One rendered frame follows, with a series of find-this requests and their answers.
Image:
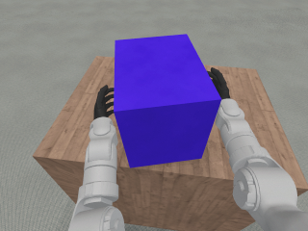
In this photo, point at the robot left upper arm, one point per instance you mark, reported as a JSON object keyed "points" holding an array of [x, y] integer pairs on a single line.
{"points": [[107, 218]]}

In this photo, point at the pedestal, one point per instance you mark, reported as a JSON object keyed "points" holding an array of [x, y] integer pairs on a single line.
{"points": [[192, 195]]}

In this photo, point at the robot right hand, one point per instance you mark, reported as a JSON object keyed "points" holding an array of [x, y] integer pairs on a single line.
{"points": [[219, 83]]}

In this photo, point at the robot right upper arm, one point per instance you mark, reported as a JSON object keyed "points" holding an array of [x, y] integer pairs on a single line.
{"points": [[269, 195]]}

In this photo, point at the left robot forearm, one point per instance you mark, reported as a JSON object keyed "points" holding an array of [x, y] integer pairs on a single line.
{"points": [[99, 182]]}

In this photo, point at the robot left hand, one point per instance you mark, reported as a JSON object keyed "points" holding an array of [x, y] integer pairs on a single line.
{"points": [[100, 107]]}

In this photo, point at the right robot forearm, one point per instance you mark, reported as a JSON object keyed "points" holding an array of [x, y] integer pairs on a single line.
{"points": [[241, 144]]}

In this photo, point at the carton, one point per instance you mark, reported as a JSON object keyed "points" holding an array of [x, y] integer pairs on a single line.
{"points": [[165, 103]]}

